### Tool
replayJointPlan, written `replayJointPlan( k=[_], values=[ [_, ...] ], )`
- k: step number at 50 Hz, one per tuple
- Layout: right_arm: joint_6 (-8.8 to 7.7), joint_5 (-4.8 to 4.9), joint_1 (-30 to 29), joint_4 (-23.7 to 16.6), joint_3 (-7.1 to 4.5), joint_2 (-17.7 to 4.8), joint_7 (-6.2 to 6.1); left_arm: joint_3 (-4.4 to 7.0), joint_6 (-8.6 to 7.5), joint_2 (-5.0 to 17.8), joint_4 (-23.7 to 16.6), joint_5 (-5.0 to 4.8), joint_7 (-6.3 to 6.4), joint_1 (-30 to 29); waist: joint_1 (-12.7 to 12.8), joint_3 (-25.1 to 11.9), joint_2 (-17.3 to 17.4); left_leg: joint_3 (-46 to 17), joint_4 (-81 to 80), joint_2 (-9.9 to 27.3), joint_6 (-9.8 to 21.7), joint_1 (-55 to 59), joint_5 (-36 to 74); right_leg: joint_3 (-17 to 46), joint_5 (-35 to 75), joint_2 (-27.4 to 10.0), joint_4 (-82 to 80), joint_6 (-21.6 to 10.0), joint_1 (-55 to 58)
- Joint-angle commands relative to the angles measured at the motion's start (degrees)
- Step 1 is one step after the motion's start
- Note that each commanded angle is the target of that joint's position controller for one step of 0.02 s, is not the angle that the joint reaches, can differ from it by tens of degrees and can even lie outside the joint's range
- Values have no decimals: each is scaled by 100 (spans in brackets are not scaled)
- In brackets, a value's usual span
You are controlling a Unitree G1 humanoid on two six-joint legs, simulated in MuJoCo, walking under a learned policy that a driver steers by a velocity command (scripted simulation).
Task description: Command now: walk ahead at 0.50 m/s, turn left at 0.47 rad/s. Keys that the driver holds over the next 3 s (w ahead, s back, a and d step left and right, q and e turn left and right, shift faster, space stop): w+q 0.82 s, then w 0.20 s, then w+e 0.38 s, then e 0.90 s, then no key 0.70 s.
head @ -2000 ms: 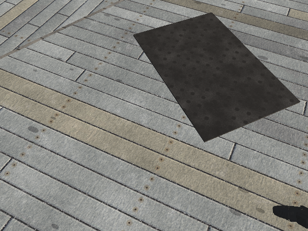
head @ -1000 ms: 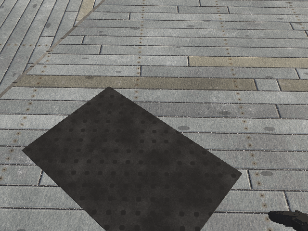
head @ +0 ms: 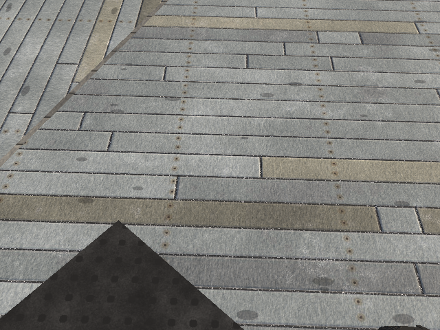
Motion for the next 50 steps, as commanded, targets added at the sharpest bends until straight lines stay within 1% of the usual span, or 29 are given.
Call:
replayJointPlan(
  k=[1,2,3,4,5,6,7,10,13,16,20,23,24,25,26,27,28,29,30,31,33,35,37,41,44,46,48,49,50],
  values=[
    [7,27,1961,19,-615,-1527,-136,137,13,858,-495,107,149,-101,-1190,-1316,207,-1026,-191,324,720,3396,40,-5,4598,-918,3682,-307,-1803],
    [-23,86,1880,-19,-653,-1929,-134,-124,-165,68,-719,237,18,474,-558,-1908,1485,-4238,-844,1608,1782,5221,-1182,640,-609,335,5503,33,-4312],
    [-56,64,2045,-109,-514,-1403,-138,-36,-371,575,-710,36,-72,-148,-1019,-2176,789,-4747,-1435,1679,1668,5415,-1667,1671,-752,181,5957,-101,-4921],
    [-91,12,1835,-106,-452,-1182,-155,17,-485,779,-902,-146,-119,-660,-1049,-1398,564,-3933,-1520,1517,1432,4850,-1257,1640,-225,-56,5851,-220,-5275],
    [-105,12,1489,-176,-430,-1111,-172,-10,-546,711,-940,-88,-88,-834,-841,-936,43,-3327,-1538,1299,1285,4035,-689,1588,243,-294,5430,-263,-5107],
    [-97,-12,1148,-264,-388,-964,-189,28,-549,738,-930,53,-47,-897,-628,-615,-104,-2885,-1630,1125,1217,3277,-61,1565,496,-443,4968,-215,-4776],
    [-98,-83,957,-363,-341,-849,-213,62,-491,755,-934,97,-42,-803,-421,-538,39,-2643,-1756,985,1200,2778,398,1614,657,-547,4756,-177,-4368],
    [-112,-49,898,-405,-360,-882,-283,45,-310,562,-950,152,-31,-701,-249,-346,119,-2168,-2001,782,1262,2033,993,1463,901,-528,4096,75,-4094],
    [-94,-8,1119,-316,-415,-1051,-389,-26,-272,380,-1127,174,-20,-1313,-425,-129,135,-1758,-2037,493,1056,1683,978,1377,1973,-369,2893,255,-4057],
    [-33,30,1369,-222,-425,-1069,-445,-81,-325,268,-1257,113,-83,-1933,-686,-84,281,-1659,-1921,283,797,1527,416,1331,2947,-77,1697,276,-3571],
    [40,74,1675,-95,-430,-1035,-473,-14,-410,482,-1387,25,-176,-2284,-771,-74,367,-2272,-1472,515,692,2061,-43,1543,2838,63,1024,158,-3362],
    [92,46,1543,-135,-444,-1005,-489,91,-488,669,-1290,9,-192,-1837,-460,-163,595,-2664,-899,594,537,2343,192,1511,2215,84,734,-114,-2753],
    [93,29,1480,-183,-392,-851,-476,171,-513,795,-1162,46,-156,-1318,-188,-455,554,-2530,-378,345,382,2214,454,1468,2245,14,540,-289,-1927],
    [69,-36,1448,-287,-271,-533,-446,254,-531,1061,-1086,145,-108,-533,170,-1181,127,-2127,1005,24,180,1629,13,2164,2008,-788,685,-647,-518],
    [15,76,2230,-422,-154,-160,-449,373,-457,1545,-927,222,-93,93,-53,-1965,-1525,-1284,2919,-842,-261,-356,-2372,4565,1092,-2127,397,-1589,1501],
    [-9,148,2328,-367,-203,-637,-461,315,-414,1186,-871,53,-135,144,-14,-1845,-1743,-1258,3886,-435,-353,-1305,-2902,5729,-325,-2466,-13,-1742,1511],
    [18,131,1765,-366,-316,-1043,-462,199,-384,751,-963,38,-115,-131,148,-1048,-1051,-1266,4179,-185,-401,-1525,-2360,4901,-501,-2172,-158,-1464,821],
    [52,63,1364,-443,-339,-1061,-467,141,-338,615,-989,88,-101,-422,99,-576,-657,-1045,4128,7,-436,-1395,-1920,4043,151,-1905,-213,-1249,121],
    [57,3,1136,-522,-352,-988,-451,95,-312,498,-947,112,-99,-617,3,-223,-563,-1006,3881,153,-456,-1272,-1632,3463,820,-1664,-350,-1179,-459],
    [77,15,1113,-552,-366,-891,-415,53,-316,402,-909,142,-88,-714,-127,-92,-678,-983,3681,305,-448,-1041,-1445,2989,1258,-1476,-490,-1097,-821],
    [140,80,1192,-577,-329,-632,-370,61,-353,392,-819,111,-94,-741,-226,-32,-820,-825,3432,410,-460,-814,-1302,2408,1679,-1338,-746,-1116,-1144],
    [183,53,1016,-690,-295,-504,-357,115,-391,545,-707,84,-97,-705,-242,50,-697,-778,3093,480,-518,-959,-1077,2033,2092,-1404,-932,-1230,-1206],
    [187,34,825,-766,-272,-462,-338,162,-387,682,-612,94,-89,-669,-219,59,-585,-767,2644,525,-571,-1114,-645,1682,2526,-1456,-999,-1281,-1073],
    [114,42,254,-872,-216,-372,-208,183,-317,830,-471,68,-60,-616,-26,165,-489,-465,1387,460,-511,-849,479,836,2947,-1288,-1003,-1097,-938],
    [70,45,-285,-1053,-147,-240,-125,192,-252,934,-248,-11,-80,-221,161,339,-400,-259,661,319,-380,-606,521,642,2976,-1378,-1006,-1075,-735],
    [56,47,-477,-1162,-158,-301,-84,215,-190,1031,-118,-82,-105,-74,135,441,-430,-172,340,218,-236,-555,150,620,3299,-1536,-899,-1057,-403],
    [51,-1,-371,-1195,-230,-470,-68,247,-126,1184,-36,-141,-95,-80,-88,299,-578,39,92,-28,-31,-93,-392,507,4783,-1616,-408,-983,-120],
    [59,-36,30,-1109,-318,-629,-79,257,-92,1264,-3,-160,-75,-117,-384,-4,-667,180,-67,-223,97,579,-488,372,5751,-1568,190,-896,-93],
    [70,-36,890,-848,-463,-864,-115,217,-60,1216,17,-158,-47,-159,-869,-495,-594,296,-404,-438,270,1865,-101,134,6182,-1380,1193,-743,-423]
  ],
)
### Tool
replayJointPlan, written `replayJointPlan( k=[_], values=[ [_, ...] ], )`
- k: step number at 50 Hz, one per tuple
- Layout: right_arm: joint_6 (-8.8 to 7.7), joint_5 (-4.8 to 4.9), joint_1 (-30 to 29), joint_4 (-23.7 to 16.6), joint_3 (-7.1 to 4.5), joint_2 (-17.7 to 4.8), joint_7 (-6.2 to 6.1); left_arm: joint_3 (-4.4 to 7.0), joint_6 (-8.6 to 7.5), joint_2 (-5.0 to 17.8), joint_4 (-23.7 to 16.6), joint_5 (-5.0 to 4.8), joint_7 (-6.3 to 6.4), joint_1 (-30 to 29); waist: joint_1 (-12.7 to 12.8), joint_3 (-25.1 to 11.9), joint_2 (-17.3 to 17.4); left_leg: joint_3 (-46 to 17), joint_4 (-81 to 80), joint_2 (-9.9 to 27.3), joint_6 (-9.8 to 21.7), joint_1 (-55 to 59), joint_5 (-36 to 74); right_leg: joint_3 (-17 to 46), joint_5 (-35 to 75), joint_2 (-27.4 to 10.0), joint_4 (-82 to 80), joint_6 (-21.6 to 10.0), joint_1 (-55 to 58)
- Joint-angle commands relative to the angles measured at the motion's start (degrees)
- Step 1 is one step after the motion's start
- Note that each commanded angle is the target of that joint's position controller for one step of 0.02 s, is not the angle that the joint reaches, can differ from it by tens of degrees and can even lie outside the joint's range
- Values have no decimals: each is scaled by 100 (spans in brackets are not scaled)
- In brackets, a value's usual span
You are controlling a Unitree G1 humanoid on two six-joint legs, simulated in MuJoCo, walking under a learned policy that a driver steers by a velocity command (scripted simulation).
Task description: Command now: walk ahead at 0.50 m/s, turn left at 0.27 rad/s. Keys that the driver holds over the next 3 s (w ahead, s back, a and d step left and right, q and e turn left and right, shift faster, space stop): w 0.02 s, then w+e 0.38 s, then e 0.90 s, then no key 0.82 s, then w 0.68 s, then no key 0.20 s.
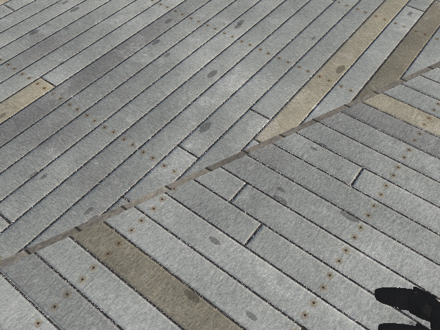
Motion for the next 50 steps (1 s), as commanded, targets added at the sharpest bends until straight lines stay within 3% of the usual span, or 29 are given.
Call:
replayJointPlan(
  k=[1,2,3,4,5,6,7,8,11,13,17,21,24,25,26,27,28,29,30,31,32,33,34,36,39,42,44,47,50],
  values=[
    [-10,-22,1994,144,-560,-1262,-130,117,-23,931,-325,63,84,-251,-1460,-1230,-318,-304,-179,-30,505,3523,325,189,4817,-971,2741,-627,-1663],
    [-26,-53,2195,194,-626,-1880,-191,-168,-121,149,-554,217,-1,351,-1000,-2017,1211,-3308,-497,1710,1484,5498,-449,363,132,4,5025,-248,-4073],
    [-65,-51,2330,117,-490,-1398,-186,-91,-256,548,-388,37,-54,87,-1313,-2685,816,-4442,-1208,2154,1702,5487,-719,1572,-1040,188,5910,-289,-4508],
    [-126,-97,2048,197,-391,-1153,-165,18,-299,862,-608,-181,-85,-487,-1333,-1733,592,-3379,-1290,1938,1397,4813,-328,1665,-703,-63,6064,-354,-4959],
    [-169,-80,1733,251,-345,-1005,-167,-12,-313,763,-679,-170,-66,-734,-1124,-1161,361,-2541,-1354,1662,1162,4001,107,1609,-210,-323,5683,-395,-4902],
    [-206,-93,1412,292,-291,-809,-153,2,-288,710,-653,-47,-41,-822,-919,-781,240,-2011,-1528,1443,1015,3305,445,1580,133,-486,5292,-364,-4714],
    [-258,-131,1184,283,-237,-623,-146,31,-204,695,-575,-10,-39,-650,-700,-633,340,-1617,-1752,1284,920,2805,661,1659,422,-612,5094,-339,-4336],
    [-309,-151,1073,309,-242,-591,-144,22,-111,585,-491,-21,-41,-444,-566,-590,397,-1421,-1983,1262,917,2482,639,1693,613,-627,5012,-294,-4046],
    [-471,-171,989,502,-287,-663,-172,-6,78,330,-476,-5,4,-477,-434,-247,220,-790,-2443,1266,917,2058,879,1797,1104,-602,4627,-145,-4174],
    [-494,-208,1075,639,-304,-692,-227,-2,91,292,-559,17,8,-745,-499,-83,163,-381,-2530,1197,819,2181,1025,1904,1732,-547,4106,-97,-4504],
    [-482,-171,1138,797,-319,-815,-298,-64,27,148,-730,54,-121,-1357,-717,111,125,384,-2651,1023,553,2308,1055,1537,2955,-395,2711,-165,-4332],
    [-348,-86,1453,1053,-371,-954,-351,-117,19,87,-1070,83,-256,-1999,-942,382,29,694,-2359,1249,449,3049,1637,1247,2807,-295,1931,-353,-4571],
    [-149,-16,1339,1056,-424,-1156,-469,-22,8,274,-1249,148,-381,-1829,-721,24,331,886,-1335,1298,215,3473,4032,789,2058,110,1751,-555,-4050],
    [-89,7,1262,1021,-441,-1219,-518,56,15,412,-1184,143,-395,-1415,-505,-272,452,923,-727,1245,109,3495,4754,638,1825,338,1759,-651,-3540],
    [-39,28,1149,977,-435,-1226,-551,190,16,652,-1028,131,-369,-707,-121,-652,393,993,245,1080,-55,3287,4820,611,2017,557,1474,-804,-2650],
    [-65,21,1178,932,-385,-1128,-561,345,30,1002,-907,149,-264,-57,238,-1036,48,1065,1635,746,-380,2534,3706,1005,3172,472,1006,-1032,-1389],
    [-152,-325,1872,781,-184,-411,-480,445,97,1636,-955,163,-122,-46,-377,-1669,-1606,972,3762,-64,-804,423,-1880,2950,6071,-1021,1714,-1814,645],
    [-286,-227,2063,725,-88,-523,-377,379,63,1573,-1242,221,-148,-84,-275,-3006,-1455,-340,5246,-762,-932,-608,-3550,5308,5763,-2014,1064,-2910,1659],
    [-335,-11,1449,699,-210,-986,-327,323,81,1243,-1368,218,-167,-244,51,-2854,-575,-865,5278,-348,-786,-789,-3084,4595,5345,-1694,845,-2615,1336],
    [-329,43,1043,524,-185,-937,-358,263,78,992,-1383,115,-152,-595,-80,-2052,-348,-738,4809,-139,-699,-1007,-2590,3949,4815,-1408,746,-2330,590],
    [-271,-49,907,572,-190,-903,-435,211,102,800,-1404,52,-123,-877,-269,-1388,28,-653,4381,48,-733,-963,-2280,3589,4402,-1169,532,-2113,-314],
    [-186,-116,903,547,-229,-976,-490,188,120,723,-1443,83,-78,-1028,-434,-1118,-89,-679,4068,149,-742,-609,-2070,3392,4377,-1030,388,-2043,-1022],
    [-97,-118,1017,533,-245,-973,-497,184,155,724,-1501,162,-59,-1134,-604,-1016,-273,-684,3858,148,-755,-270,-1969,3299,4241,-909,235,-2004,-1516],
    [-12,-139,1206,580,-208,-796,-526,222,181,800,-1553,207,-30,-1270,-747,-955,-406,-568,3240,77,-845,32,-1893,3020,4513,-751,176,-1955,-2076],
    [52,-177,1063,560,-168,-694,-571,281,267,966,-1563,153,81,-1217,-700,-1174,-480,-563,2475,-52,-1005,117,-1409,2938,4377,-618,278,-1840,-2181],
    [114,-134,751,489,-169,-701,-549,278,420,950,-1642,99,183,-1324,-606,-1146,-659,-645,1868,-145,-1044,228,-883,3111,2669,-414,221,-1579,-2340],
    [103,-116,531,415,-170,-693,-519,274,487,930,-1674,108,211,-1334,-522,-981,-816,-694,1437,-216,-1024,289,-816,3339,1769,-336,195,-1486,-2398],
    [-5,-90,422,358,-195,-741,-459,274,539,902,-1700,118,197,-1268,-440,-898,-1021,-730,747,-326,-939,501,-1034,3729,1841,-369,438,-1439,-2157],
    [-128,-73,824,465,-267,-803,-391,230,591,773,-1770,35,200,-1377,-706,-897,-1044,-641,-941,-256,-697,1427,-208,3897,2196,-132,979,-1138,-2108]
  ],
)
Over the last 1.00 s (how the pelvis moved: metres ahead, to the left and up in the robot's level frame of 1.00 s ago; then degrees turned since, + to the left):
0.52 0.12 0.00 34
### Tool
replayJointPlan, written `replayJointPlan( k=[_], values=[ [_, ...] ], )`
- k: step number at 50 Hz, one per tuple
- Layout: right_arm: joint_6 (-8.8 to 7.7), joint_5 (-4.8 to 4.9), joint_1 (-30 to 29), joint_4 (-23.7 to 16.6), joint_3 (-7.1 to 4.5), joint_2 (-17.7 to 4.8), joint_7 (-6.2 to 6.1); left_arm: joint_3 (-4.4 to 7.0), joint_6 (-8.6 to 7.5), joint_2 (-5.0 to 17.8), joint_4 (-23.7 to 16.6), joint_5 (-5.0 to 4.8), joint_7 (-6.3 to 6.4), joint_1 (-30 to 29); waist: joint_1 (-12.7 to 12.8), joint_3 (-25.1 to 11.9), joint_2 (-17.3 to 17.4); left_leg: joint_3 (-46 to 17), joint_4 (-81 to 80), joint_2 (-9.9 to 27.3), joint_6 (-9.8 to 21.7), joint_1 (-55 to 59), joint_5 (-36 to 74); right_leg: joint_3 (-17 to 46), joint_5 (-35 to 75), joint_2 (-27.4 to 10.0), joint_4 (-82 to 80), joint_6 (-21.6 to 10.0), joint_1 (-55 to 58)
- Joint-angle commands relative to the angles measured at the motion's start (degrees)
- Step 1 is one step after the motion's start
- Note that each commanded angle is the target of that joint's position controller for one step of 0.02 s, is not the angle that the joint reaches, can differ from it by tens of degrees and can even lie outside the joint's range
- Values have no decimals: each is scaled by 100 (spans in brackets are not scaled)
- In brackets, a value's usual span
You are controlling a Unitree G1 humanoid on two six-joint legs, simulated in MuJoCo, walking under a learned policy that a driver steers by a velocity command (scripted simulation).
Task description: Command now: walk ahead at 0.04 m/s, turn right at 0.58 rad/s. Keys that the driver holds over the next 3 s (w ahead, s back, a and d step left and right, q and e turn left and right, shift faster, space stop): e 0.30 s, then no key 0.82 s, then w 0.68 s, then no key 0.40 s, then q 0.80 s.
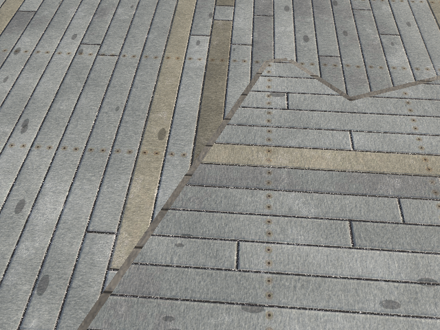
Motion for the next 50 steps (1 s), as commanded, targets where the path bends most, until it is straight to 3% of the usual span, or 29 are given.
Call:
replayJointPlan(
  k=[1,2,3,4,5,7,9,12,18,20,21,22,23,24,25,27,28,30,32,35,37,38,39,40,41,42,43,45,50],
  values=[
    [-163,-67,416,-316,-309,-961,8,100,-15,480,-454,-21,24,-11,-194,-878,-363,-527,-1391,910,476,1410,948,1182,-134,-903,287,-373,189],
    [-75,-223,183,-345,-420,-1469,-24,67,-51,312,-582,-29,3,271,209,-643,1424,-1868,-1528,2032,1342,1763,2288,-25,-2041,80,1324,9,-997],
    [-65,-289,260,-404,-377,-1154,-15,199,-122,814,-538,67,-17,248,-23,-711,1521,-2469,-1579,2560,1952,1675,2728,-267,-2597,-150,2739,296,-1367],
    [-61,-239,133,-486,-296,-881,-37,308,-115,1070,-425,19,-33,301,-11,-677,1012,-1943,-1453,2351,1890,1588,2705,-243,-2252,-342,3404,410,-1375],
    [-39,-156,-61,-515,-261,-722,-52,327,-47,1006,-299,-15,-11,360,51,-561,722,-1344,-1350,1954,1625,1535,2515,-343,-1928,-430,3671,527,-1394],
    [11,-48,-163,-527,-215,-624,-92,262,75,719,-281,-29,1,341,4,-407,708,-696,-1329,1618,1437,1532,2442,-509,-1470,-534,3940,698,-1519],
    [79,-90,-38,-485,-242,-684,-125,187,93,496,-430,-77,-24,86,-137,-348,899,-265,-1434,1441,1462,1630,2397,-837,-1207,-611,3472,783,-1497],
    [150,-96,131,-428,-319,-846,-152,125,75,373,-628,-62,-73,-227,-335,-535,1099,-71,-1410,1629,1585,1984,2464,-1000,-1220,-839,2579,821,-1236],
    [163,81,45,-326,-409,-1087,-19,133,106,397,-663,-12,-202,-73,-288,-599,1181,172,-1215,1828,1553,1689,2355,-1407,-961,-822,710,468,68],
    [159,195,-5,-239,-356,-965,-1,161,89,379,-465,18,-219,364,-30,-595,978,402,-760,1638,1211,1314,1989,-1524,136,-650,-735,141,1007],
    [130,130,305,-103,-278,-719,31,201,77,570,-454,36,-181,476,-68,-703,398,742,-206,1368,755,696,1161,-948,1049,-986,-1081,-51,1853],
    [89,-241,360,-285,-78,-213,104,283,65,1143,-592,88,-76,505,-281,-900,-1502,1330,1336,707,107,-661,-1647,919,3372,-2583,-924,-635,2737],
    [97,-134,-69,-392,-185,-532,30,204,-43,992,-615,271,-119,465,86,-936,-1419,720,2236,442,-47,-930,-2498,1280,3428,-3163,-1000,-1667,1896],
    [137,1,-199,-350,-271,-811,-16,155,-149,834,-561,308,-150,339,112,-717,-985,515,2691,520,-50,-884,-2276,928,2774,-2824,-1146,-1639,1586],
    [176,38,-144,-267,-300,-815,-37,113,-218,704,-477,250,-148,80,-21,-526,-890,439,2757,547,-27,-913,-1892,536,2266,-2445,-1171,-1325,1480],
    [254,-30,67,-72,-320,-762,-101,37,-260,555,-431,135,-112,-280,-165,-399,-834,397,2738,543,-104,-758,-1270,160,2305,-2142,-1170,-1046,1299],
    [255,-23,173,-21,-308,-694,-94,-18,-267,434,-395,143,-89,-321,-237,-455,-810,417,2731,493,-144,-532,-1043,12,2518,-2045,-1162,-1037,1207],
    [244,19,276,41,-246,-513,-71,-64,-278,286,-318,159,-64,-367,-263,-555,-796,446,2137,505,-175,-275,-801,-169,2433,-1920,-1124,-1001,1314],
    [236,8,92,23,-166,-376,-53,-57,-263,311,-228,157,-57,-337,-131,-508,-795,490,1327,510,-157,39,-812,-137,2128,-1905,-1094,-1001,1333],
    [230,28,56,38,-150,-452,-33,-47,-227,400,-57,163,-78,-263,-27,-428,-809,556,488,445,-102,464,-889,168,1665,-2023,-1094,-1118,1266],
    [200,14,292,170,-128,-400,-11,-105,-225,290,45,102,-91,-395,-218,-343,-692,625,-594,383,10,1017,-124,194,1212,-1905,-1025,-967,1047],
    [172,-57,388,224,-106,-413,7,-137,-246,213,146,75,-102,-294,-299,-309,-512,546,-1248,421,108,1474,761,143,903,-1778,-1023,-737,842],
    [148,-127,452,233,-128,-637,-4,-165,-296,131,226,143,-116,-105,-203,-401,-193,168,-1233,746,232,1921,1682,20,478,-1550,-910,-442,633],
    [146,-83,386,270,-214,-1015,-13,-123,-344,208,260,202,-161,130,111,-364,446,177,-874,896,434,1860,1802,-335,18,-1169,-884,-229,551],
    [127,-31,260,322,-194,-789,29,-134,-339,189,297,215,-151,-66,-4,-335,641,191,-956,782,584,1321,865,-622,-154,-944,-827,-36,909],
    [93,-58,176,309,-128,-559,58,-115,-313,264,315,197,-130,-298,-109,-202,509,206,-1087,703,553,1084,463,-656,-156,-928,-705,20,1032],
    [59,-97,126,349,-101,-493,56,-112,-277,206,332,170,-95,-372,-107,-195,487,231,-1146,672,478,999,386,-658,-42,-954,-655,-7,1090],
    [-16,-89,152,425,-68,-436,51,-109,-191,170,419,164,-55,-304,-116,-112,445,298,-1134,603,390,1013,461,-619,182,-975,-670,-49,1059],
    [-27,-63,264,631,-29,-435,-12,-89,-191,112,735,140,-26,-184,-160,-54,153,358,-1097,529,383,1086,408,-629,307,-980,-716,-3,1043]
  ],
)
Over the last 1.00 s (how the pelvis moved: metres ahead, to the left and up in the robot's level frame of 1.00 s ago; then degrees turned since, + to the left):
0.42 -0.03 0.01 -29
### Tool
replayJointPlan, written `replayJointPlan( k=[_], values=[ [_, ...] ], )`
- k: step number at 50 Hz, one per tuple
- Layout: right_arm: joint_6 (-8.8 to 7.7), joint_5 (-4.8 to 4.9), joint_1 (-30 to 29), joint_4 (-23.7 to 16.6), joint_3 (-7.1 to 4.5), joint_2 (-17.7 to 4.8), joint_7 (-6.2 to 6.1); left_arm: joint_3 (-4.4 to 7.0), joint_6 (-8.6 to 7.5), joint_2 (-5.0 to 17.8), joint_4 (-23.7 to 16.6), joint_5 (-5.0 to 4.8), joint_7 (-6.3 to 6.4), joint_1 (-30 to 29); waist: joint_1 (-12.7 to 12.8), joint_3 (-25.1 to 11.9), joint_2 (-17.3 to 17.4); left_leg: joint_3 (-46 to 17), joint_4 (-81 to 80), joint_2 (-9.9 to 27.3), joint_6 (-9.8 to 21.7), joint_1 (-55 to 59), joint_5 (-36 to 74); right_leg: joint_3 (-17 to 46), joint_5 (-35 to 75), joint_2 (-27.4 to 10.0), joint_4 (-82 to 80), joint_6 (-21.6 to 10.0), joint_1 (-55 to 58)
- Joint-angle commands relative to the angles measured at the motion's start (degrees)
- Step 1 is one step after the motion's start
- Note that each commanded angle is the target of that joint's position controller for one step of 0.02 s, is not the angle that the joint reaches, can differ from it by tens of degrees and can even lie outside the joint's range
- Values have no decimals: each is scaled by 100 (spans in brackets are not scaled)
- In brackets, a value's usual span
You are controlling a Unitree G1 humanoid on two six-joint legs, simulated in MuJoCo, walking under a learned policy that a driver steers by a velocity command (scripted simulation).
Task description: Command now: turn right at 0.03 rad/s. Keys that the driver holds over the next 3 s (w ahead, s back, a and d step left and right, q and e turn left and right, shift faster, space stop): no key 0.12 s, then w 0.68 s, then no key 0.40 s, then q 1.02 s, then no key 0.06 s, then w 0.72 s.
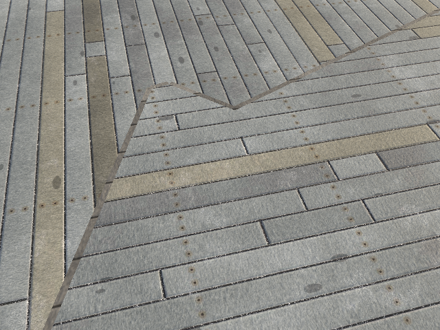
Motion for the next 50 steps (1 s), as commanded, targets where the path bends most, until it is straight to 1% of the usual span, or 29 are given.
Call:
replayJointPlan(
  k=[1,6,7,9,11,15,17,18,19,20,21,22,23,24,26,28,31,35,37,38,39,40,41,42,43,44,45,47,50],
  values=[
    [-71,7,-57,-180,-127,-690,-52,151,-79,560,-179,-16,38,-168,-31,-140,160,-271,-558,250,128,-154,656,372,660,-334,-446,-100,124],
    [-62,19,-47,27,-99,-663,-64,165,-95,583,164,-29,71,-72,-29,-117,38,-236,-577,194,154,-117,708,343,806,-335,-467,-50,191],
    [-49,30,46,111,-99,-654,-70,167,-88,580,264,-41,83,23,-29,-228,39,-176,-592,124,186,-86,148,263,243,-259,-453,-69,225],
    [-17,108,82,154,-144,-763,-99,216,-82,682,350,-111,109,105,-18,64,123,-247,-587,73,404,-402,-1661,146,-1696,-97,-287,-196,-210],
    [-85,162,186,142,-148,-785,-117,203,-203,629,333,-153,108,76,-65,509,249,-700,-803,327,674,-619,-2632,221,-2365,-147,-153,-307,-803],
    [-275,227,595,320,-283,-1128,-64,164,-568,380,294,-226,-41,-125,-106,580,1060,-2458,-1752,1529,1395,-129,-2796,-267,-933,-115,936,-261,-1251],
    [-275,251,169,178,-258,-1062,-19,169,-638,369,463,-267,-99,269,214,596,1035,-2101,-1633,1359,1264,-697,-2297,-286,-896,-151,242,-442,-334],
    [-261,255,-176,57,-222,-937,6,216,-649,455,715,-271,-103,800,480,498,878,-1545,-1272,980,1008,-1190,-1785,-201,-578,-147,-256,-485,605],
    [-299,245,-539,-136,-132,-635,20,316,-669,775,950,-244,-90,1381,689,415,128,-652,-151,360,607,-1760,-904,758,-888,-607,-724,-676,1229],
    [-414,198,-670,-341,-92,-440,14,477,-693,1353,1133,-252,-114,2061,818,167,-1288,258,1743,-311,205,-2756,-503,2620,-890,-1600,-1464,-1217,2257],
    [-513,236,-667,-388,-147,-665,10,402,-745,1204,1091,-142,-159,2125,815,146,-1282,-164,3003,-347,189,-3597,-1489,3619,-128,-2221,-1643,-1635,2599],
    [-564,329,-427,-308,-173,-744,61,290,-796,865,1020,-81,-170,1870,560,198,-696,-467,3679,-73,331,-3936,-1354,3230,303,-2199,-1473,-1599,2682],
    [-592,365,-318,-244,-152,-669,111,249,-816,749,951,-78,-178,1707,435,140,-485,-470,3875,113,459,-4138,-932,2766,495,-2070,-1473,-1456,2747],
    [-607,331,-442,-270,-159,-659,150,207,-797,699,933,-106,-189,1605,387,234,-304,-369,3794,288,509,-4317,-546,2319,881,-1981,-1556,-1310,2710],
    [-585,241,-643,-337,-163,-554,240,91,-696,450,965,-105,-169,1624,333,232,-383,-163,3322,480,448,-3998,5,1524,1717,-1665,-1722,-1051,2362],
    [-531,191,-870,-433,-96,-350,322,67,-616,494,943,-112,-92,1618,340,289,-406,94,2646,419,244,-3624,461,1024,1956,-1450,-1931,-1034,1887],
    [-496,184,-1621,-730,28,-151,341,97,-611,805,897,-84,19,1574,443,535,-396,368,1098,153,94,-2601,1368,509,1698,-1184,-2293,-949,864],
    [-455,252,-1880,-907,-29,-487,345,161,-664,929,1043,-204,31,1770,330,681,-544,203,264,56,304,-2062,1840,403,1802,-1498,-2402,-851,1081],
    [-469,236,-1617,-877,-121,-693,354,202,-625,997,1032,-181,20,1663,74,397,-559,204,169,-53,503,-1671,1655,280,3115,-1616,-1879,-703,1537],
    [-460,227,-1217,-777,-198,-824,337,230,-580,1059,1012,-147,16,1601,-159,49,-643,302,244,-201,616,-1143,1465,188,4158,-1596,-1331,-620,1681],
    [-434,236,-380,-521,-320,-995,301,223,-516,1026,988,-105,16,1543,-577,-460,-633,429,280,-376,767,-132,1324,20,4885,-1416,-331,-498,1535],
    [-397,240,584,-254,-424,-1188,248,178,-478,936,914,-54,19,1520,-993,-1016,-507,90,389,-60,964,1332,1212,-80,4343,-1187,996,-333,659],
    [-375,32,1243,-114,-523,-1692,220,-1,-528,251,811,-29,-24,2168,-741,-1928,863,-2376,68,1479,1770,3395,464,-264,1765,-282,3346,42,-1425],
    [-370,41,1147,-85,-412,-1422,264,-65,-661,118,944,-112,-54,2289,-628,-2450,1562,-4358,-1139,2158,2162,3385,539,435,-1754,274,4654,110,-2010],
    [-403,97,511,-170,-299,-1109,292,85,-751,642,809,-248,-81,1839,-509,-1476,1135,-3651,-1220,1983,1910,2423,1002,625,-1646,-74,5187,54,-2388],
    [-428,91,-13,-274,-227,-879,301,112,-774,774,710,-296,-59,1428,-319,-858,663,-2597,-1184,1799,1747,1446,1997,405,-1260,-370,5092,10,-2297],
    [-471,60,-347,-277,-178,-718,340,132,-747,721,687,-232,-3,1253,-107,-518,249,-1827,-1252,1521,1610,616,2881,283,-943,-613,4720,31,-2037],
    [-547,-36,-528,-188,-123,-535,388,177,-579,595,713,-135,75,1341,165,-449,374,-1013,-1458,1162,1446,-220,3719,278,-666,-827,4121,28,-1318],
    [-586,-101,-485,33,-98,-610,332,157,-420,365,644,-67,124,1320,360,-481,417,-522,-1608,1055,1624,-656,4466,198,-311,-806,3271,166,-1035]
  ],
)
Over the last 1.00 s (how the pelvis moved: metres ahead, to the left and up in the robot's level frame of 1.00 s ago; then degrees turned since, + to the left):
0.00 -0.01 0.01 -17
